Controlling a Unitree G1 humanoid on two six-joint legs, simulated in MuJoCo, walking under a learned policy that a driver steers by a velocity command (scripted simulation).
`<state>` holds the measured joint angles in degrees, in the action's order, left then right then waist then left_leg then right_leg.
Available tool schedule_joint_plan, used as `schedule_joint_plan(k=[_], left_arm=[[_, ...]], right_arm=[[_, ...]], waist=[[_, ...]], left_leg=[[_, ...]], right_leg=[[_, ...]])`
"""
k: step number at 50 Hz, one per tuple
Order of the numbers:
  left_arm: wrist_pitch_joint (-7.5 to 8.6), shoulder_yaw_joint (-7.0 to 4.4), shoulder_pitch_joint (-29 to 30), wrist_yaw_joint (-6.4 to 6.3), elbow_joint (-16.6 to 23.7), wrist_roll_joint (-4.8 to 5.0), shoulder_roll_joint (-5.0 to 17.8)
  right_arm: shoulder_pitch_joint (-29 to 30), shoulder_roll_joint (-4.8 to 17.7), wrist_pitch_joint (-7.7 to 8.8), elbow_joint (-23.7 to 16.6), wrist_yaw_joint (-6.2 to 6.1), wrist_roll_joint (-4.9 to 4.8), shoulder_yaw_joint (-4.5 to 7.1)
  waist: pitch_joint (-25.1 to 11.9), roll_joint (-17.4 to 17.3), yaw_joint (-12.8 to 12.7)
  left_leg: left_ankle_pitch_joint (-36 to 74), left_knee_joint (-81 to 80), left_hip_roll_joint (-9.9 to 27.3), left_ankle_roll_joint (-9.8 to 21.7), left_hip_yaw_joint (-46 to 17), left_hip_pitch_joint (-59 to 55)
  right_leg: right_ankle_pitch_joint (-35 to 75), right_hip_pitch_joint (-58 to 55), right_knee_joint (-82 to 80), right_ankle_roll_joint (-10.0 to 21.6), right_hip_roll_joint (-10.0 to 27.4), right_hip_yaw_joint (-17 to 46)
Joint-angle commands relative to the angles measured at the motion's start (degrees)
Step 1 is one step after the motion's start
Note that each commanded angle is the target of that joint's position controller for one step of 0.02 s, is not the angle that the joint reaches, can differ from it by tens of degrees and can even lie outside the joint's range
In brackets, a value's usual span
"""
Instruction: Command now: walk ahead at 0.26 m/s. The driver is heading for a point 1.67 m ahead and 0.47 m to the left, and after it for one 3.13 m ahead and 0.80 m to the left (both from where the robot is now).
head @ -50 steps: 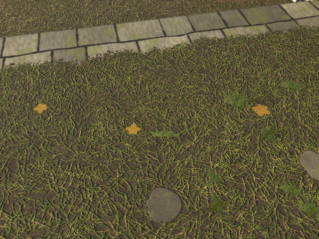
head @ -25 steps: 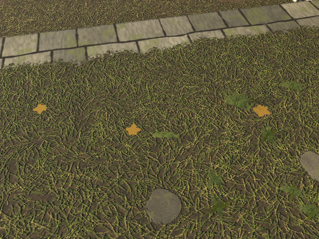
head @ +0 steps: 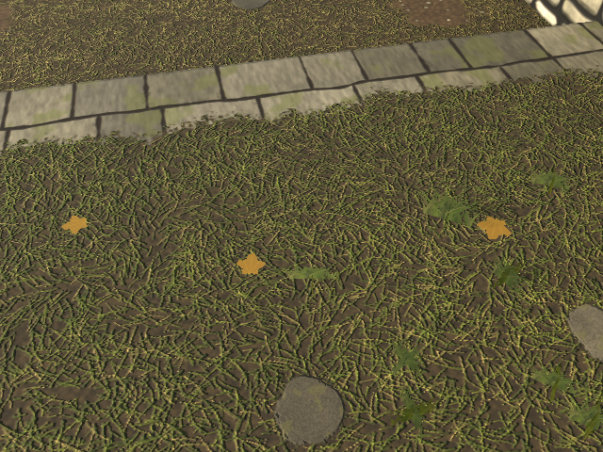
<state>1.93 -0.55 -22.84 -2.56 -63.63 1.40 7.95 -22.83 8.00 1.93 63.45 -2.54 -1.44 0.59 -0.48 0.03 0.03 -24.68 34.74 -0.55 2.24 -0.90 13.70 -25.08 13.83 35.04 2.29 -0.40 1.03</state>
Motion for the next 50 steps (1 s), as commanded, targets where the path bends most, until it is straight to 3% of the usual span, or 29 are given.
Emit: schedule_joint_plan(k=[1,3,5,6,8,9,10,11,12,13,14,15,17,20,22,24,27,29,30,31,32,33,34,35,36,39,42,46,50], left_arm=[[2.47,-0.7,-2.37,0.63,2.24,0.4,3.73],[3.73,-0.42,-0.1,1.34,3.79,0.59,2.69],[5.03,0.0,2.26,1.97,5.72,0.69,1.36],[5.59,0.12,2.57,2.24,6.36,0.68,1.28],[6.34,-0.25,-2.64,2.87,5.04,0.85,2.05],[6.32,-1.09,-11.69,2.92,1.78,0.81,3.34],[6.12,-3.67,-24.15,2.75,-1.9,0.37,10.88],[5.91,-4.55,-25.82,3.23,-1.35,-0.32,15.74],[5.99,-2.66,-19.28,3.1,0.71,-1.18,9.61],[5.72,-1.85,-14.84,3.04,2.23,-1.47,7.31],[5.19,-1.35,-11.99,3.24,2.93,-1.14,7.07],[4.52,-0.76,-11.34,3.43,2.75,-1.01,6.17],[3.05,0.19,-11.82,3.05,2.37,-1.54,4.03],[3.24,0.35,-8.34,1.8,3.7,-2.21,6.28],[3.95,-0.15,-8.72,1.12,4.24,-1.82,9.36],[4.47,-0.87,-9.7,0.82,3.88,-1.14,11.68],[4.37,-1.37,-8.93,0.6,4.64,-1.48,12.42],[3.18,-1.83,-6.86,0.24,5.92,-2.71,13.69],[2.78,-2.0,-4.05,0.52,7.28,-2.84,14.63],[3.42,-1.35,-2.45,1.04,9.63,-3.59,13.33],[5.36,1.18,-11.32,2.81,9.99,-2.65,4.02],[8.1,-0.06,-5.73,3.93,11.6,-0.67,9.22],[8.98,-0.92,2.15,3.87,15.33,1.34,12.89],[9.04,-1.37,6.21,3.15,16.62,0.6,13.65],[8.26,-2.04,4.92,2.45,16.62,-0.34,13.95],[5.64,-2.4,2.36,1.66,17.79,-1.75,11.61],[4.94,-2.43,10.11,0.69,21.72,-3.18,11.14],[5.12,-1.79,20.32,0.67,25.05,-2.1,9.43],[6.09,-2.38,25.04,1.95,27.56,-1.02,11.75]], right_arm=[[-5.21,5.15,2.29,-1.35,0.53,-0.52,1.12],[-8.46,6.94,3.2,-1.07,1.04,-0.91,1.69],[-11.1,10.14,3.68,-1.05,1.45,-0.92,2.54],[-10.39,10.8,3.87,-1.56,1.53,-0.79,2.67],[-4.43,10.46,3.81,-3.89,1.68,-0.9,2.54],[2.68,10.02,3.57,-6.49,1.84,-0.86,2.28],[9.18,7.32,4.38,-9.82,2.08,-0.86,1.52],[6.18,4.39,5.75,-10.94,2.13,-0.74,0.71],[7.13,7.27,6.47,-10.95,2.56,-0.77,1.13],[7.44,7.54,6.75,-11.21,3.09,-1.38,1.25],[7.74,7.24,6.81,-11.27,3.26,-1.25,1.44],[8.54,8.09,6.67,-11.8,3.24,-0.59,2.15],[9.01,6.13,5.59,-12.33,4.01,-0.72,2.17],[16.68,3.23,4.22,-15.83,4.53,-0.29,0.76],[24.01,2.58,3.99,-18.86,4.55,-0.05,0.01],[27.03,4.54,3.84,-20.71,4.92,-0.52,0.2],[27.35,8.26,4.29,-22.21,5.91,-0.59,1.39],[16.45,11.41,4.18,-19.44,6.18,-0.65,3.21],[7.17,13.79,3.75,-16.68,5.99,-0.52,4.57],[-2.06,18.09,2.79,-14.96,4.96,0.25,5.86],[-1.74,20.62,2.83,-16.07,4.87,1.03,6.08],[-0.74,16.4,2.81,-14.73,4.43,1.48,5.39],[4.06,13.69,3.24,-16.15,4.14,1.18,4.64],[10.04,11.91,3.77,-17.49,4.71,1.1,3.82],[13.17,11.1,4.25,-18.83,4.87,1.43,3.35],[14.35,11.8,4.05,-19.58,4.55,0.96,3.32],[10.21,14.29,4.2,-19.37,3.32,1.02,3.93],[4.14,15.26,3.34,-18.85,2.41,-0.12,4.4],[1.29,14.84,2.36,-18.81,2.03,-0.46,4.36]], waist=[[11.19,-1.64,0.83],[10.55,-4.88,2.22],[10.11,-10.17,2.49],[10.67,-10.44,1.74],[9.54,-9.06,-2.8],[7.52,-5.82,-7.96],[4.58,9.53,-12.98],[1.67,22.88,-10.51],[5.27,11.22,-7.24],[7.05,5.59,-5.06],[7.57,1.78,-3.48],[7.44,0.91,-2.62],[6.58,3.16,-1.6],[9.49,3.21,-1.27],[10.06,3.55,-2.77],[9.89,4.84,-2.57],[5.59,6.23,-0.14],[-2.21,9.13,5.62],[-6.59,8.77,10.5],[-12.05,1.05,13.11],[-22.06,-15.63,5.46],[-20.62,-8.86,7.89],[-9.76,-6.62,6.23],[-2.8,2.98,2.67],[-2.37,3.74,-0.38],[0.75,1.28,-4.1],[2.23,-1.03,-1.94],[0.92,-3.66,2.94],[-0.29,-4.66,4.64]], left_leg=[[-16.34,-10.56,4.41,5.96,-7.76,5.28],[-17.26,-14.27,7.95,8.64,-14.51,0.52],[-15.97,-20.16,15.53,12.99,-27.29,-3.7],[-11.05,-19.91,17.85,14.15,-30.66,-3.39],[2.95,-14.22,16.27,11.34,-23.94,0.02],[10.39,-7.7,11.56,7.76,-15.63,10.33],[19.88,15.9,0.93,2.0,-0.8,24.33],[0.33,31.55,-3.9,0.55,0.59,36.53],[-1.85,40.71,0.03,2.09,-4.51,40.56],[2.04,44.95,1.23,3.12,-5.19,42.96],[5.78,43.71,3.2,3.33,-3.57,44.09],[9.07,41.09,4.87,3.71,-2.17,44.25],[11.79,38.37,5.61,3.08,0.77,40.51],[22.09,22.29,4.67,1.37,4.08,31.78],[27.23,10.24,3.05,1.2,6.23,24.45],[27.82,4.68,2.11,2.57,6.1,22.77],[25.72,0.58,-1.59,6.22,7.56,18.54],[22.6,0.8,-5.07,8.02,8.56,6.7],[24.24,-2.62,-5.14,9.66,6.89,-5.26],[21.98,-3.19,4.42,13.11,-7.77,-22.31],[14.75,-9.59,21.71,27.01,-43.25,-42.02],[3.77,-18.52,19.37,24.29,-48.33,-38.13],[2.79,-20.44,17.01,20.18,-38.78,-28.26],[9.81,-23.07,14.15,17.29,-31.3,-15.3],[14.99,-23.57,12.61,16.97,-27.14,-8.14],[19.73,-25.57,7.74,15.93,-18.72,5.53],[24.3,-25.49,4.84,15.12,-14.02,11.26],[19.74,-22.04,3.37,11.72,-14.6,6.29],[15.0,-16.7,6.11,10.97,-21.61,-2.22]], right_leg=[[-12.41,10.04,-6.13,4.26,1.68,3.08],[-7.32,13.95,-0.69,4.0,-0.02,0.7],[-0.24,17.75,7.83,4.16,-1.44,-2.82],[0.16,18.24,8.58,4.85,-1.08,-2.57],[1.02,9.97,0.54,5.43,-0.69,-2.38],[4.07,-6.03,-7.42,6.24,-0.65,-0.23],[8.35,-22.9,-16.94,9.94,8.03,16.75],[17.14,-30.41,-22.95,15.15,20.77,38.56],[20.69,-27.47,-21.56,15.0,21.83,37.09],[26.44,-26.15,-20.91,13.72,20.41,29.51],[30.88,-25.59,-21.68,11.89,17.64,22.03],[35.61,-25.53,-21.76,9.29,15.91,16.7],[39.33,-21.93,-23.44,6.72,12.07,8.62],[38.14,-9.47,-27.73,5.54,8.3,0.64],[37.52,-5.08,-31.09,5.43,8.58,-0.93],[41.86,-9.45,-31.44,5.1,10.87,-2.02],[66.42,-18.94,-22.8,3.11,12.77,-4.92],[80.94,-21.72,-7.09,2.06,12.87,-6.18],[79.78,-17.14,6.04,1.11,11.45,-6.99],[57.6,-1.5,26.5,-0.23,7.56,-7.46],[-3.08,22.68,51.96,-3.88,-4.88,-0.54],[-1.9,29.18,56.12,-0.34,-2.36,9.19],[2.4,32.32,52.7,1.14,0.81,8.13],[6.33,29.2,47.38,1.67,3.2,6.45],[8.2,25.21,43.66,1.11,5.04,6.31],[9.24,18.67,34.98,-1.37,7.68,4.66],[18.65,18.07,21.66,-4.27,6.57,1.84],[29.55,16.4,2.1,-4.85,2.73,1.9],[26.77,15.57,-6.03,-4.57,0.89,3.8]])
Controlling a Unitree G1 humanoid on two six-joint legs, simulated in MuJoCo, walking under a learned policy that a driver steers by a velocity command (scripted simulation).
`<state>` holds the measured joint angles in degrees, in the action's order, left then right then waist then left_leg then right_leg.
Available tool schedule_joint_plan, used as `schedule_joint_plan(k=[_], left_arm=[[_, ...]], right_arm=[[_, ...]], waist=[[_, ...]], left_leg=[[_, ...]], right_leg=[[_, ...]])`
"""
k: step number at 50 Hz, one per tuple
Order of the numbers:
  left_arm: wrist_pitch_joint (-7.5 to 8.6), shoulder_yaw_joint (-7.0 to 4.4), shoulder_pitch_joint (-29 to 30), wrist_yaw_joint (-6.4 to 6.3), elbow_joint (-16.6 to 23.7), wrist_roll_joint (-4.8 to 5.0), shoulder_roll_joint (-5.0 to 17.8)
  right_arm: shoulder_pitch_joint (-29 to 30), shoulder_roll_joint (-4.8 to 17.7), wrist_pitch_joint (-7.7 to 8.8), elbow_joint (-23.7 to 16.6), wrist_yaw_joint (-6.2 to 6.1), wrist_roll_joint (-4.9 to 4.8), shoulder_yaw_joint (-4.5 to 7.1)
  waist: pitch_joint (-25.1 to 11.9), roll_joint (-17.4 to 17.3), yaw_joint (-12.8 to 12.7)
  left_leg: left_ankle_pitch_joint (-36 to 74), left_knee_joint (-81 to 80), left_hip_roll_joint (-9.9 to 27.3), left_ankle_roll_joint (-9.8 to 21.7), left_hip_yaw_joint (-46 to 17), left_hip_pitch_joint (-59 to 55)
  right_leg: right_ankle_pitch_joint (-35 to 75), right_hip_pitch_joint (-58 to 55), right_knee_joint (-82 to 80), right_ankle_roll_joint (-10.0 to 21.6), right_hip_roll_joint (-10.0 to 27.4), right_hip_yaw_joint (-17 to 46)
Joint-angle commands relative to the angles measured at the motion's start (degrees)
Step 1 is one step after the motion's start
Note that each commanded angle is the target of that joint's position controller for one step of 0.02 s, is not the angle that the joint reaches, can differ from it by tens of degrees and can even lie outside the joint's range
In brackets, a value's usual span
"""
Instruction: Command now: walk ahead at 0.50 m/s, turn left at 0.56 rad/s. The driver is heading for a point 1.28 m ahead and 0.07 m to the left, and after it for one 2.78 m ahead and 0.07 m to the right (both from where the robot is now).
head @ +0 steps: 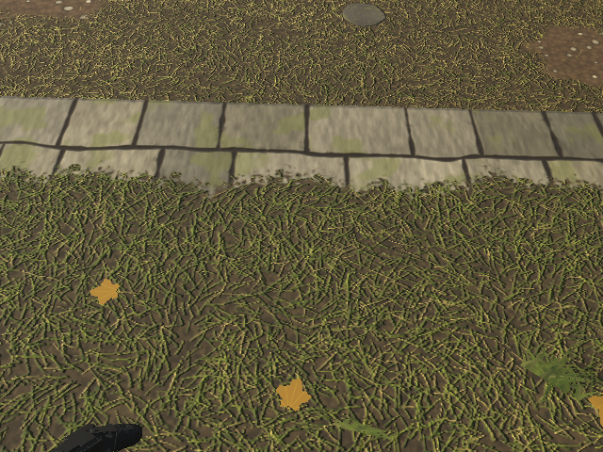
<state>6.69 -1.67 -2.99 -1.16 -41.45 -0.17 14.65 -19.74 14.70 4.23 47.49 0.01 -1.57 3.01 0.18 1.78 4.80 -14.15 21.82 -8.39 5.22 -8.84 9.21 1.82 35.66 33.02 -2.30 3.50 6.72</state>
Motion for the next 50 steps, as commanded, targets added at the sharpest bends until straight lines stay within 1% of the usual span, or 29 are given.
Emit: schedule_joint_plan(k=[1,3,4,5,6,7,8,9,11,12,13,17,21,25,27,28,29,30,31,32,33,34,35,36,37,40,43,47,50], left_arm=[[1.75,-1.57,5.34,0.95,5.76,0.62,5.83],[2.52,-2.36,1.57,1.27,5.19,0.76,7.17],[2.79,-3.12,-3.78,1.01,3.99,0.46,8.5],[2.93,-4.04,-12.72,0.47,3.05,-0.44,11.52],[1.95,-5.45,-20.09,0.22,1.49,-1.28,16.27],[1.45,-4.88,-20.48,0.49,1.37,-0.25,12.35],[1.1,-3.76,-18.18,0.41,2.3,0.0,7.9],[0.65,-3.26,-15.57,0.47,2.77,-0.13,6.84],[0.35,-2.51,-11.84,0.87,2.35,-0.45,5.1],[0.53,-2.61,-11.62,1.2,1.72,-0.52,5.5],[0.8,-2.7,-12.1,1.57,1.06,-0.21,5.32],[1.13,-3.6,-14.17,2.0,-1.55,0.19,7.75],[0.2,-3.71,-15.61,1.7,-3.26,1.12,9.28],[-0.86,-3.89,-19.34,1.72,-5.59,1.9,10.94],[-1.55,-4.04,-19.29,1.55,-6.34,2.2,11.73],[-1.89,-4.08,-18.4,1.39,-6.48,2.31,12.33],[-2.14,-3.77,-18.43,1.23,-6.67,2.29,11.74],[-2.0,-2.92,-18.05,0.95,-5.9,1.49,10.03],[-1.02,-0.87,-21.84,1.21,-3.47,0.28,3.95],[0.4,-0.88,-22.78,1.46,-4.34,0.91,5.14],[0.8,-2.18,-18.83,1.79,-3.27,2.55,9.25],[0.76,-2.11,-15.22,1.69,-2.45,2.48,9.14],[0.42,-2.2,-13.63,1.36,-2.44,1.45,8.36],[-0.42,-2.48,-14.09,1.14,-2.77,0.73,7.87],[-1.19,-2.32,-15.92,1.29,-2.98,0.81,6.68],[-2.49,-2.3,-14.6,1.01,-2.66,0.57,5.4],[-2.36,-2.02,-8.42,1.06,-0.69,0.16,4.39],[-1.7,-1.4,-0.76,2.09,1.34,0.67,3.21],[-1.27,-1.21,4.12,3.06,3.37,1.07,3.44]], right_arm=[[-1.79,8.25,-0.17,-3.1,-0.67,-0.17,1.95],[-0.26,8.24,-0.69,-3.92,-0.91,0.15,1.97],[0.69,6.76,-0.73,-4.59,-0.87,0.33,1.45],[2.06,3.44,-0.33,-5.88,-0.55,0.9,0.22],[-4.2,0.69,0.48,-7.54,-0.4,-0.43,-0.73],[-5.5,5.36,0.71,-7.4,-0.4,-1.13,-0.14],[-1.45,9.24,0.23,-7.31,-0.36,-1.06,0.89],[1.78,8.86,-0.26,-7.93,-0.42,-0.32,1.03],[4.14,6.81,-0.74,-9.05,-0.1,0.38,1.38],[3.31,5.34,-1.03,-9.38,0.18,0.05,1.1],[2.98,4.07,-1.29,-9.39,0.34,0.02,0.83],[6.95,2.45,-1.14,-11.01,0.45,0.76,0.2],[14.66,1.55,-0.04,-12.65,1.59,0.87,-0.56],[20.74,2.75,0.38,-15.31,2.42,0.1,-0.34],[20.42,4.06,0.6,-15.79,2.65,0.26,0.14],[17.04,5.16,0.71,-15.02,2.56,0.53,0.8],[9.75,7.31,0.66,-12.65,2.2,0.89,2.12],[-0.13,10.74,0.44,-10.22,1.49,1.21,3.64],[-6.45,17.23,0.09,-9.49,0.84,2.41,4.87],[-8.05,14.9,0.17,-9.04,1.05,1.52,4.09],[-4.49,11.48,0.4,-9.0,1.36,1.22,2.89],[-0.53,9.21,0.45,-9.36,1.55,0.89,2.18],[3.37,7.38,0.5,-9.61,1.87,1.07,1.64],[5.83,5.56,0.79,-9.8,2.19,1.5,1.14],[6.62,5.97,1.12,-9.54,2.28,1.67,1.34],[5.46,6.85,2.23,-7.55,1.95,1.66,1.8],[2.34,7.58,1.93,-5.47,0.99,1.45,1.94],[-0.71,9.22,1.35,-3.48,0.27,0.99,2.16],[-3.56,9.97,0.78,-1.49,0.05,0.6,2.3]], waist=[[-1.13,-6.85,-0.55],[-2.11,-8.89,-3.3],[-4.73,-8.95,-6.05],[-11.59,-4.88,-10.25],[-19.06,11.89,-9.04],[-17.9,14.8,-8.99],[-10.48,7.44,-10.03],[-5.86,2.13,-9.39],[-0.49,0.93,-6.83],[0.04,3.6,-5.84],[0.17,3.78,-5.61],[0.35,2.02,-5.49],[1.29,2.32,-7.74],[3.07,3.72,-9.13],[2.74,4.55,-7.69],[0.76,4.66,-5.07],[-3.8,3.51,-1.4],[-10.37,1.08,2.95],[-17.66,-13.06,1.91],[-23.6,-15.6,1.98],[-14.74,-11.48,1.2],[-9.01,-8.72,-0.32],[-5.38,-5.76,-2.3],[-3.3,-5.88,-4.32],[-3.37,-8.51,-5.86],[-1.46,-6.11,-6.74],[0.46,-4.79,-5.05],[2.39,-5.07,-2.11],[3.92,-5.01,-0.32]], left_leg=[[4.45,-2.03,14.62,7.74,-15.64,0.51],[6.8,2.18,14.52,6.64,-18.03,-0.63],[8.76,7.12,12.33,5.01,-16.81,1.09],[6.27,21.41,9.19,2.67,-11.96,7.82],[-10.34,38.33,1.26,-1.36,-2.05,27.79],[-18.66,49.18,5.43,-2.16,-1.9,37.37],[-13.77,53.52,7.82,-2.75,-2.39,39.98],[-9.13,54.01,9.69,-3.36,-0.49,38.71],[-4.01,49.52,12.39,-3.48,0.38,35.19],[-2.99,48.13,13.0,-3.7,1.49,32.89],[-2.57,46.81,13.1,-3.99,2.25,31.85],[3.9,35.36,13.31,-4.47,2.66,33.13],[13.79,20.59,13.26,-4.04,7.25,28.44],[10.84,13.47,11.95,-2.61,8.9,26.2],[6.9,10.54,10.76,-0.81,9.88,23.17],[7.07,8.15,9.11,0.33,11.29,17.15],[8.44,6.19,7.14,1.81,12.8,6.29],[10.21,7.67,11.6,4.18,7.66,-9.42],[5.44,4.97,27.26,12.11,-18.14,-30.18],[1.11,-3.03,31.92,15.75,-34.64,-31.98],[0.32,-3.54,29.73,12.91,-26.32,-25.51],[3.67,-4.14,26.8,10.65,-17.5,-17.31],[7.21,-5.89,24.0,9.26,-12.11,-9.72],[10.19,-8.15,21.49,7.99,-8.09,-4.26],[11.9,-10.11,21.38,8.83,-6.6,-0.61],[16.73,-13.04,20.29,9.65,-1.72,2.25],[19.15,-13.77,20.02,8.83,0.89,-0.26],[14.94,-14.35,19.53,7.14,3.4,-2.44],[13.44,-12.8,21.31,6.87,3.08,-6.57]], right_leg=[[-2.53,-7.36,-5.64,0.53,-3.52,-1.64],[-6.4,-13.57,-8.77,2.42,-4.01,-2.31],[-6.41,-21.9,-10.57,4.3,-2.73,-2.3],[-7.65,-36.3,-9.33,8.38,5.99,4.93],[-16.57,-56.27,-11.57,17.73,18.74,27.27],[-26.71,-56.75,-14.18,19.04,22.99,38.66],[-26.94,-50.48,-14.93,16.48,20.58,31.1],[-20.56,-43.66,-15.72,14.31,17.66,22.52],[-11.04,-33.59,-19.44,11.96,12.25,11.72],[-8.87,-30.37,-21.0,12.45,11.3,9.07],[-5.86,-28.88,-22.06,13.19,10.38,6.49],[3.78,-29.8,-23.82,14.82,10.41,0.4],[3.01,-29.68,-23.91,13.18,8.72,-4.81],[0.9,-33.62,-22.68,12.26,11.39,-4.24],[5.41,-36.06,-19.99,11.35,12.66,-4.15],[13.46,-36.08,-15.72,10.43,12.03,-5.46],[21.5,-34.38,-6.82,9.09,9.54,-8.14],[16.28,-25.47,6.76,6.76,6.84,-10.66],[-12.37,-2.19,29.94,2.84,-1.57,-12.11],[-34.78,5.67,40.23,3.0,-3.99,-2.57],[-31.58,10.97,43.4,3.62,-0.56,-1.55],[-26.33,10.45,41.12,4.07,1.99,-3.13],[-22.19,8.05,37.65,3.78,3.67,-3.73],[-18.81,4.51,34.99,3.83,5.12,-3.36],[-17.04,1.17,33.99,3.29,5.49,-3.27],[-12.08,1.54,29.46,1.93,5.42,-3.65],[-3.87,5.51,19.64,1.42,5.23,-3.55],[4.22,3.84,6.59,2.07,3.09,-5.22],[3.11,4.2,1.49,2.78,1.96,-5.71]])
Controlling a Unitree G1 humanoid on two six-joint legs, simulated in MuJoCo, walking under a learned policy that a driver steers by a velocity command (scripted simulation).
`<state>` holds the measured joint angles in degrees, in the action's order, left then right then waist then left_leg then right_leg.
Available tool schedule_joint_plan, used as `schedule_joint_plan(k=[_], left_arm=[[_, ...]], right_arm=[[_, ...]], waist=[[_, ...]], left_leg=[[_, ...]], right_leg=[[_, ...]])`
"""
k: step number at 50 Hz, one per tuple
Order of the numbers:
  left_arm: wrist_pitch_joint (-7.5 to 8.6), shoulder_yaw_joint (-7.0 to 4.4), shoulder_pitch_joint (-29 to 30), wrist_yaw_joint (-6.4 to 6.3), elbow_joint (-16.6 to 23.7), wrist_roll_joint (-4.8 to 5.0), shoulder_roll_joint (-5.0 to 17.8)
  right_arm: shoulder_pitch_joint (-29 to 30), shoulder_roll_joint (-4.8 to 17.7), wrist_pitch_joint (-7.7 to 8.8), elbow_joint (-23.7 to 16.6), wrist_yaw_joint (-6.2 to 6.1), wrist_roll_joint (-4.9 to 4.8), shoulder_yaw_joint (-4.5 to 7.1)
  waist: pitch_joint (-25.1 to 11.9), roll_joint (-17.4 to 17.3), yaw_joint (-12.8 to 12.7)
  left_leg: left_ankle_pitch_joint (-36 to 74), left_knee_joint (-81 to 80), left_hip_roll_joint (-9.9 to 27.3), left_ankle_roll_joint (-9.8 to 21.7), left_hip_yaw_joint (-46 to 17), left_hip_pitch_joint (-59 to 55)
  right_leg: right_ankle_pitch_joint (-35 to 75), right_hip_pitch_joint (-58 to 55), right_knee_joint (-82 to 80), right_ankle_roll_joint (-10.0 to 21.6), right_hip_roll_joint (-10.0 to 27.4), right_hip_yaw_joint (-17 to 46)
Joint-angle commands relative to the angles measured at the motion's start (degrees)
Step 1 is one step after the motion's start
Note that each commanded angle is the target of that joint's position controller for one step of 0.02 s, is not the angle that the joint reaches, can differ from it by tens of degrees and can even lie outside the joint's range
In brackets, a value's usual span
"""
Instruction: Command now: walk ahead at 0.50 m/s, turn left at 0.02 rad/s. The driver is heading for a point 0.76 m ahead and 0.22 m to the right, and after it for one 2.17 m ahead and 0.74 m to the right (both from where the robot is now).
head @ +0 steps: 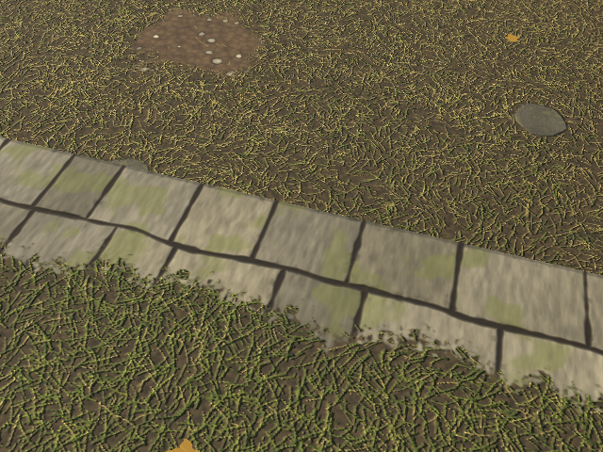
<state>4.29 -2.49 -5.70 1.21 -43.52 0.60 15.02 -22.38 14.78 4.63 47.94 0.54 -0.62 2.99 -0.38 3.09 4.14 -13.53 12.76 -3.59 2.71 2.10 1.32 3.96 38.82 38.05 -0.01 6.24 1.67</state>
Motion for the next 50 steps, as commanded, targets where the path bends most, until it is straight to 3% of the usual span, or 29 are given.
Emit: schedule_joint_plan(k=[1,5,6,7,8,9,10,11,12,13,14,17,20,24,29,32,33,34,35,36,37,38,39,40,41,42,44,47,50], left_arm=[[1.27,-0.39,7.86,1.04,6.1,0.38,3.24],[1.84,-1.02,5.22,1.81,6.52,0.25,5.31],[1.88,-1.83,0.07,1.54,5.16,0.04,6.58],[1.83,-3.21,-9.07,0.98,2.5,-0.18,9.35],[1.6,-4.45,-18.87,0.41,1.14,-0.86,14.63],[1.44,-4.56,-21.0,0.92,-0.03,-0.76,15.98],[1.48,-3.2,-20.05,0.89,0.4,-0.12,10.72],[1.43,-2.53,-15.29,0.7,1.15,0.04,9.05],[1.31,-2.05,-11.28,0.74,1.79,-0.28,7.98],[1.41,-1.78,-8.81,0.88,2.06,-0.77,6.88],[1.67,-1.51,-7.66,0.95,2.09,-1.18,5.95],[2.52,-1.84,-8.13,0.82,0.8,-0.82,6.75],[2.17,-2.23,-10.7,-0.06,-0.85,-0.69,8.01],[1.45,-2.33,-13.43,-0.75,-2.49,-0.21,8.74],[0.2,-2.6,-18.24,-1.04,-5.43,0.59,9.35],[-0.56,-3.21,-16.72,-1.63,-5.55,0.89,10.68],[-0.8,-3.34,-15.5,-1.73,-5.38,0.96,11.09],[-0.94,-2.93,-14.87,-1.76,-5.17,0.72,10.03],[-0.84,-1.69,-14.48,-1.71,-4.0,-0.12,6.71],[0.13,0.15,-21.39,-1.62,-2.71,-0.02,0.1],[0.98,-0.62,-20.97,-1.49,-3.69,1.26,3.85],[1.18,-1.94,-16.48,-1.49,-2.44,2.44,8.22],[0.99,-2.04,-13.3,-1.68,-1.75,2.19,8.04],[2.65,0.27,-14.47,0.33,-4.34,-6.85,2.58],[2.75,0.65,-14.36,1.43,-4.29,-7.74,0.05],[2.55,0.91,-14.39,2.35,-4.62,-6.85,-0.49],[2.26,0.44,-12.65,3.88,-5.0,-4.56,1.16],[1.62,1.07,-7.72,4.79,-4.03,-4.3,0.38],[0.92,1.86,-3.87,5.05,-2.97,-4.17,-0.63]], right_arm=[[-1.47,10.01,0.12,-1.36,-0.57,-0.44,2.37],[-0.43,11.28,-0.83,-0.26,-0.95,-0.68,2.82],[0.78,11.48,-1.14,-0.32,-1.02,-0.66,2.79],[0.83,10.04,-1.32,-0.58,-1.14,-0.27,2.18],[-1.73,6.42,-0.88,-2.03,-1.15,1.31,0.73],[-7.79,0.76,0.4,-1.69,-0.58,0.34,-0.88],[-2.81,7.46,1.33,-1.47,-0.24,-1.12,0.62],[3.03,9.39,1.76,-3.35,-0.1,-1.88,1.16],[5.81,8.65,1.69,-3.78,-0.37,-1.19,1.02],[6.35,7.89,1.35,-3.95,-0.53,-0.32,1.24],[4.94,7.08,0.71,-3.53,-0.55,-0.18,1.34],[4.24,4.96,-0.8,-3.01,-0.9,-0.03,1.16],[10.11,4.56,-0.87,-4.69,-1.05,0.53,1.11],[17.25,3.13,-0.13,-6.14,-0.31,0.28,0.59],[25.22,3.34,0.82,-9.15,1.07,-0.33,0.37],[23.34,5.51,1.77,-9.16,1.69,-0.32,1.03],[19.95,6.47,2.03,-8.27,1.59,-0.26,1.55],[12.66,8.59,2.17,-5.99,1.14,-0.09,2.77],[2.36,12.31,2.26,-4.06,0.46,0.79,4.0],[-2.95,17.81,1.64,-2.94,0.16,1.56,5.34],[-3.85,12.82,1.41,-2.82,0.26,1.14,4.05],[0.27,9.55,1.35,-3.28,0.17,0.74,2.96],[4.21,7.57,1.29,-3.7,0.13,0.63,2.32],[2.4,-0.47,2.69,-2.1,-1.17,4.76,-1.02],[4.76,-1.79,2.86,-2.65,-1.78,4.67,-1.4],[6.67,-1.03,2.6,-3.32,-2.03,4.55,-1.35],[6.93,1.19,2.77,-3.05,-1.76,4.51,-0.87],[3.72,1.97,3.08,-0.91,-1.39,6.35,-0.94],[1.17,1.96,3.17,1.22,-0.4,6.73,-1.28]], waist=[[4.83,-6.45,0.48],[2.7,-8.04,-2.25],[-0.48,-7.95,-5.39],[-6.68,-6.57,-9.21],[-16.36,2.69,-11.07],[-22.55,16.0,-8.28],[-18.1,8.68,-10.3],[-10.02,4.89,-9.54],[-5.67,-0.07,-7.79],[-3.13,-0.26,-5.91],[-2.86,1.03,-4.22],[-1.3,1.13,-2.83],[0.86,-0.18,-4.08],[2.48,0.2,-6.61],[4.89,0.31,-9.01],[3.68,1.63,-6.51],[1.91,2.13,-4.27],[-2.63,1.33,-0.74],[-11.23,-2.17,3.39],[-19.56,-16.93,1.3],[-21.77,-18.01,2.58],[-12.79,-13.74,2.22],[-8.06,-10.4,0.8],[-0.69,-12.32,-0.43],[1.0,-10.51,-2.34],[0.2,-9.36,-3.79],[-0.05,-8.2,-4.04],[1.22,-7.01,-3.48],[2.03,-6.04,-3.07]], left_leg=[[13.08,-2.81,17.27,9.08,-8.13,-0.38],[24.54,3.58,18.57,6.97,-8.38,-4.55],[34.13,9.88,16.71,5.85,-6.59,-4.03],[36.99,21.18,13.45,4.16,-4.05,0.32],[18.85,41.69,8.79,1.5,-1.1,15.36],[-18.73,57.19,-0.42,-1.04,-5.04,34.88],[-18.71,62.96,2.97,-0.17,-10.18,41.21],[-13.13,62.48,5.83,0.53,-8.25,43.77],[-8.11,59.79,8.41,0.35,-6.86,41.57],[-4.93,56.33,10.15,0.01,-6.78,38.82],[-2.96,54.47,11.37,-0.21,-7.13,35.19],[0.43,50.03,11.8,-1.59,-6.13,34.12],[8.29,41.62,12.19,-2.97,-5.9,38.94],[18.31,28.18,10.47,-2.96,-4.12,37.47],[16.54,19.26,8.24,-2.43,-3.68,36.53],[11.29,15.67,6.91,-1.12,-4.07,30.81],[10.07,14.34,5.75,-0.44,-2.97,25.14],[9.98,13.05,4.68,0.9,-1.84,14.31],[11.18,15.6,12.08,4.2,-8.48,-2.6],[4.03,12.64,26.58,11.98,-31.69,-24.15],[-4.11,6.48,28.06,13.36,-42.09,-23.52],[-6.16,5.24,26.3,10.65,-33.65,-16.48],[-4.42,3.9,24.16,8.82,-26.51,-8.98],[-9.64,-1.08,20.81,9.79,-21.6,-0.21],[-5.73,-2.8,20.63,9.28,-18.5,3.33],[-2.01,-4.21,20.37,9.25,-15.71,5.24],[3.2,-6.44,20.12,9.48,-9.7,5.65],[12.88,-7.94,20.42,10.66,-1.96,3.44],[20.77,-7.58,19.48,10.88,5.03,4.19]], right_leg=[[-0.42,1.3,-4.83,1.02,-1.02,-0.54],[-8.22,-6.08,-8.54,4.06,-3.54,-2.4],[-8.22,-13.95,-10.15,5.33,-5.61,-4.4],[-6.36,-27.58,-9.46,7.2,-5.39,-4.1],[-3.24,-47.64,-7.05,12.37,7.58,10.96],[-17.67,-61.72,-16.68,19.45,16.53,37.33],[-25.14,-58.64,-20.22,16.91,15.17,37.63],[-22.69,-50.65,-21.13,14.59,13.56,29.53],[-16.3,-42.3,-22.45,13.72,11.43,23.41],[-11.52,-36.07,-24.08,13.48,9.54,19.24],[-9.35,-32.46,-25.79,13.17,7.94,16.36],[-4.05,-28.53,-29.38,14.25,6.64,10.74],[-1.41,-30.2,-31.03,14.11,6.32,7.6],[-2.23,-31.84,-31.44,11.9,4.4,3.02],[-3.35,-37.15,-28.16,11.79,6.75,4.83],[-0.93,-39.09,-23.86,10.49,8.38,7.76],[3.46,-38.49,-20.49,9.76,7.79,7.76],[9.24,-36.37,-12.52,8.29,4.72,5.93],[1.97,-27.33,2.95,6.06,1.01,3.18],[-24.84,-4.6,24.46,1.68,-8.14,-1.35],[-37.51,2.18,33.7,1.56,-7.59,5.92],[-33.88,6.18,36.72,2.01,-4.74,6.37],[-28.96,5.47,35.59,2.16,-1.98,4.82],[-23.06,4.64,33.96,4.47,-1.8,4.59],[-19.85,3.4,31.49,4.83,-0.78,4.74],[-18.38,1.06,29.03,4.92,-0.4,4.59],[-14.85,0.97,25.96,4.36,-0.21,4.2],[-5.28,5.44,18.97,3.09,0.82,3.64],[2.48,3.62,10.39,3.03,0.6,1.09]])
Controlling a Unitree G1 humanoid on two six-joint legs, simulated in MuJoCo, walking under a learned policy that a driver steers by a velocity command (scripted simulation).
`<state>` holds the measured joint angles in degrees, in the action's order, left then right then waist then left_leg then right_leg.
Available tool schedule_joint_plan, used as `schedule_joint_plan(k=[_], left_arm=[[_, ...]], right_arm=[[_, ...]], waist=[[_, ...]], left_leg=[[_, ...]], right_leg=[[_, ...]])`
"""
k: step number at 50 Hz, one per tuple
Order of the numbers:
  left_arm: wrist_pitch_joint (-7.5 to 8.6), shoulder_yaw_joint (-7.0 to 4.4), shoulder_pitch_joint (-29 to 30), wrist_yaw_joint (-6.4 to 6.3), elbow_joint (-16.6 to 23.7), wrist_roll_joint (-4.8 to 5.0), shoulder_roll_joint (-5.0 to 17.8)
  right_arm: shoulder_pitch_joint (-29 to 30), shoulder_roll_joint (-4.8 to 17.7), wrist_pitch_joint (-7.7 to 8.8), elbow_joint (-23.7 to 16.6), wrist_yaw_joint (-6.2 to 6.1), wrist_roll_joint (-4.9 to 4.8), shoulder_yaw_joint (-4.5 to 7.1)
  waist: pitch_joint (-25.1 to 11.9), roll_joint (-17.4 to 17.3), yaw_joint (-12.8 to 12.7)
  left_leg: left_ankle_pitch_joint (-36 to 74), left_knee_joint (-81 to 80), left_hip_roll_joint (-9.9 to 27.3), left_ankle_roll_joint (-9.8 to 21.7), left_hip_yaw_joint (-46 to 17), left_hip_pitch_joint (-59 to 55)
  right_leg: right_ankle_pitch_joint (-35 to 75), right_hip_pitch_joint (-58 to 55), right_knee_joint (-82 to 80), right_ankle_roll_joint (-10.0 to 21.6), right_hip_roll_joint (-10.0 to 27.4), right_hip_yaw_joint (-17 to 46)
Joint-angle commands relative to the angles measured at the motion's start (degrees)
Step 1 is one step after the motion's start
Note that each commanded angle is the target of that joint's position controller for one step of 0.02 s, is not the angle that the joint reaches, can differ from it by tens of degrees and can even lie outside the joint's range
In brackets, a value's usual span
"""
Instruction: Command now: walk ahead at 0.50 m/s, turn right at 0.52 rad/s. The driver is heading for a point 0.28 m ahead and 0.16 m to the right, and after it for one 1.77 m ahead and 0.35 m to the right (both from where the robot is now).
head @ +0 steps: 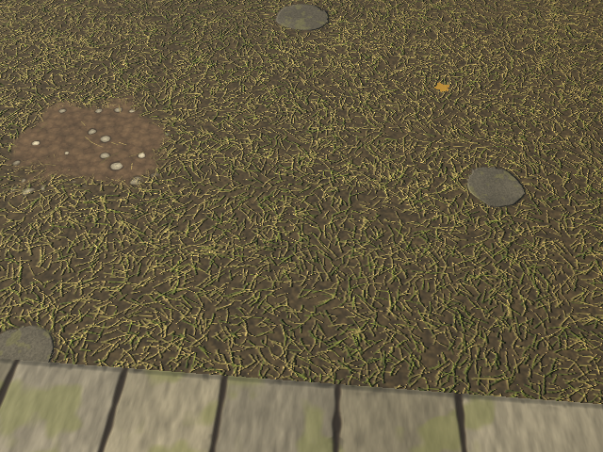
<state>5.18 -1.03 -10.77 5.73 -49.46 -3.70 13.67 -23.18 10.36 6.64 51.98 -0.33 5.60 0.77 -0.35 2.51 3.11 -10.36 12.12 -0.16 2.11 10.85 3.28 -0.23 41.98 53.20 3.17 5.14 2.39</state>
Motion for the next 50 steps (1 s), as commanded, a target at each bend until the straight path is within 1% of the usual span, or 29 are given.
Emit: schedule_joint_plan(k=[1,5,8,10,11,12,13,14,15,16,17,18,19,20,21,23,26,29,31,33,35,36,37,38,39,41,44,46,50], left_arm=[[-0.28,0.43,2.67,0.47,3.49,0.09,0.88],[-1.25,0.1,6.74,-0.28,5.15,0.32,1.85],[-1.53,-0.36,9.9,-0.71,6.03,0.21,2.22],[-0.94,-1.24,10.52,-0.86,6.73,0.84,3.65],[-0.26,-2.03,8.27,-1.07,6.46,1.61,5.23],[0.67,-3.3,3.93,-1.83,5.46,2.42,7.88],[1.2,-4.91,-4.23,-3.55,4.02,1.74,11.66],[0.42,-6.0,-17.52,-5.04,1.68,1.29,16.04],[0.15,-5.8,-23.24,-5.37,-0.61,0.28,14.81],[1.67,-7.19,-19.99,-5.73,-1.42,0.52,16.33],[2.0,-7.38,-12.74,-5.99,-0.32,2.47,14.75],[2.15,-6.13,-7.63,-5.99,0.99,3.3,11.55],[2.34,-5.34,-4.14,-5.52,2.18,3.74,9.83],[2.12,-4.9,-2.44,-4.83,3.41,3.19,8.97],[2.18,-4.93,-1.62,-4.17,4.36,2.49,9.12],[3.04,-5.81,2.15,-3.13,7.29,2.08,12.25],[3.63,-5.93,1.0,-2.5,8.47,1.88,12.49],[3.21,-5.76,-1.86,-2.27,8.59,2.48,11.07],[2.61,-5.48,-2.4,-2.17,8.77,2.86,10.45],[1.83,-4.8,-0.54,-1.85,8.89,3.25,9.81],[1.17,-3.34,-0.76,-0.99,7.97,3.74,7.4],[0.68,-2.8,-3.92,-0.89,7.85,3.74,6.02],[0.81,-2.08,-10.67,-1.06,7.5,3.78,3.54],[-0.15,-3.44,-7.76,-1.79,6.18,2.73,7.69],[-1.37,-3.46,-6.67,-2.33,5.77,3.03,8.2],[-2.48,-3.46,-5.96,-2.54,5.3,4.59,8.35],[-1.81,-3.77,-3.46,-2.87,5.73,3.92,9.3],[-1.66,-3.57,-1.55,-3.48,6.01,3.97,8.19],[-1.92,-3.48,-2.63,-3.66,4.84,4.16,7.95]], right_arm=[[1.07,6.41,1.23,-2.1,0.82,0.35,0.81],[-1.15,8.35,1.45,0.28,1.6,0.09,1.01],[-3.82,9.6,0.66,2.08,1.17,-0.58,1.72],[-3.44,12.22,0.14,1.75,0.1,-1.11,3.06],[-2.5,13.35,0.08,1.34,-0.46,-1.24,3.57],[-2.62,13.73,0.19,1.1,-0.55,-1.26,3.69],[-5.68,10.19,0.6,0.5,0.01,0.18,2.52],[-8.79,3.43,1.2,-3.96,1.18,1.25,-0.15],[0.17,8.48,0.54,-4.64,2.88,-2.16,1.01],[10.46,8.45,0.21,-7.83,3.06,-3.28,1.45],[11.05,11.35,0.02,-7.44,1.71,-2.1,2.44],[7.39,11.99,-0.26,-7.0,0.29,-0.61,2.89],[6.0,9.4,-0.51,-7.08,-0.57,-0.79,2.3],[4.61,6.9,-0.76,-6.96,-0.98,-1.0,1.59],[3.87,6.71,-1.1,-7.04,-1.0,-1.62,1.5],[0.8,8.23,-2.26,-5.14,-0.18,-3.15,1.74],[4.07,9.27,-3.98,-5.17,0.59,-2.64,1.62],[9.64,9.84,-4.34,-5.96,0.5,-2.3,0.98],[12.04,10.67,-3.57,-6.15,0.16,-2.84,0.87],[12.97,11.16,-2.65,-6.28,0.18,-4.02,0.82],[13.38,11.09,-1.35,-7.02,0.45,-5.57,0.6],[12.6,14.04,-0.46,-8.38,0.38,-6.01,1.03],[16.57,15.87,0.56,-9.67,1.81,-6.6,0.69],[18.03,12.89,0.08,-8.48,3.38,-6.05,0.42],[18.84,12.99,-0.33,-8.25,4.97,-6.81,0.41],[18.55,12.08,-0.87,-7.57,7.18,-7.2,0.32],[18.77,13.91,-0.32,-8.1,6.52,-6.02,1.54],[19.02,13.25,-0.14,-8.21,5.82,-6.21,1.67],[19.88,12.42,-0.3,-8.33,6.16,-6.53,1.92]], waist=[[2.41,-5.62,-1.81],[4.53,-6.23,-1.7],[5.69,-6.25,-0.89],[4.73,-6.72,-1.71],[3.01,-7.13,-3.67],[-0.4,-6.39,-5.85],[-10.78,-1.5,-6.89],[-28.7,9.15,-8.06],[-29.04,0.61,-12.93],[-14.34,-2.42,-13.15],[-7.23,-0.65,-9.78],[-5.73,1.28,-5.46],[-3.51,1.76,-2.4],[-3.61,0.54,-0.31],[-4.33,-0.7,0.71],[-4.44,-0.32,1.82],[-3.66,0.79,-0.12],[-2.66,0.82,-3.73],[-3.19,1.32,-5.5],[-3.71,0.43,-4.86],[-5.24,-1.24,-3.26],[-10.27,-4.6,-3.83],[-14.06,-13.15,-7.89],[-8.81,-8.56,-7.01],[-6.67,-5.55,-7.19],[-3.25,-6.84,-6.48],[-3.29,-5.61,-4.55],[-4.0,-5.33,-3.83],[-3.86,-5.16,-4.11]], left_leg=[[18.91,-6.69,15.84,11.27,-2.17,2.61],[23.34,-5.17,17.57,9.88,0.12,-3.65],[25.53,-3.12,18.97,9.07,1.0,-12.29],[39.91,1.95,18.15,7.69,3.43,-14.87],[48.82,7.13,17.01,6.06,5.46,-13.42],[53.38,14.68,14.82,3.75,6.87,-9.26],[42.82,28.86,12.23,-0.89,7.12,2.68],[-0.1,46.54,4.54,-7.05,3.01,23.92],[-25.89,58.12,-0.5,-6.49,-7.39,31.18],[-26.03,60.07,2.11,-4.59,-13.83,37.95],[-25.42,60.17,5.81,-4.74,-14.44,36.65],[-23.4,57.08,7.49,-4.63,-15.02,31.54],[-20.57,54.04,7.96,-4.27,-14.63,25.49],[-18.03,52.05,7.47,-4.37,-14.39,20.71],[-15.44,50.73,6.29,-4.43,-13.61,19.23],[-9.03,48.18,4.97,-5.33,-10.91,16.11],[-4.24,41.23,5.38,-7.05,-10.36,15.51],[-2.96,31.7,7.0,-6.42,-12.22,20.44],[-3.72,26.22,6.41,-5.75,-11.86,21.8],[0.17,18.54,5.24,-4.53,-10.21,18.24],[12.2,10.5,4.96,-1.32,-9.75,10.42],[28.6,10.55,10.78,5.43,-14.9,4.25],[34.34,8.07,19.81,15.78,-25.52,-0.24],[24.3,9.33,18.09,13.39,-25.42,4.63],[16.34,10.22,13.38,8.5,-20.55,8.85],[5.48,9.91,9.5,3.43,-17.74,12.14],[4.17,10.7,8.88,4.1,-15.97,7.87],[6.94,11.34,9.62,5.17,-16.62,5.09],[12.53,13.01,8.59,4.51,-15.29,2.5]], right_leg=[[8.21,-0.85,-6.97,-0.03,1.15,-0.59],[7.27,-1.22,-13.24,0.95,0.03,-1.45],[0.69,-0.34,-17.82,1.79,-1.55,-2.86],[-3.74,-5.3,-21.11,2.57,-4.64,-5.87],[-2.31,-11.77,-23.19,3.69,-7.05,-7.5],[3.79,-22.44,-25.34,5.76,-10.2,-9.2],[22.6,-43.93,-17.7,11.89,-7.18,-4.01],[29.47,-73.85,-21.1,26.79,8.94,23.39],[32.85,-75.14,-29.48,25.98,15.09,35.67],[29.08,-63.73,-31.65,19.8,12.79,27.89],[25.6,-51.03,-32.66,18.05,10.02,20.87],[23.55,-40.75,-35.04,17.53,7.24,17.47],[22.42,-30.47,-37.7,17.0,5.97,15.34],[21.2,-24.52,-39.97,16.97,5.56,14.81],[19.58,-22.52,-41.33,16.63,4.95,14.23],[19.08,-16.57,-41.44,14.85,3.21,9.62],[13.25,-15.62,-40.64,12.6,2.69,9.45],[1.99,-23.2,-38.53,12.91,6.37,15.01],[-2.11,-28.03,-36.56,13.14,7.72,17.72],[-3.79,-28.83,-33.82,12.07,6.79,18.15],[-0.36,-27.25,-30.69,8.33,2.93,17.54],[-2.79,-27.77,-26.28,3.74,-1.48,14.2],[-16.86,-24.08,-23.46,-3.44,-8.67,5.45],[-21.5,-23.92,-24.09,-6.2,-6.9,3.84],[-17.18,-27.71,-26.35,-7.12,-5.68,3.26],[-12.53,-28.77,-28.77,-6.87,-5.56,3.51],[-11.08,-25.28,-29.09,-3.94,-5.89,3.38],[-9.85,-24.59,-29.04,-4.39,-5.31,3.53],[-7.58,-24.42,-29.34,-5.01,-4.86,2.98]])
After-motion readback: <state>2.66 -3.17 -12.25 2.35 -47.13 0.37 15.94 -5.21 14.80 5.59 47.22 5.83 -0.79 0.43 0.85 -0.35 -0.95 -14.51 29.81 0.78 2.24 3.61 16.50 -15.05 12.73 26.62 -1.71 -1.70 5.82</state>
